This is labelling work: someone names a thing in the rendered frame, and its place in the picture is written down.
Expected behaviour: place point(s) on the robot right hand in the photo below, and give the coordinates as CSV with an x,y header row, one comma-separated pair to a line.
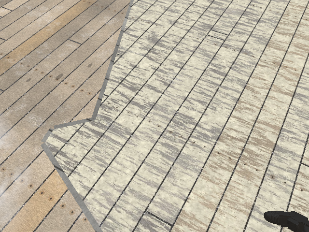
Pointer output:
x,y
293,220

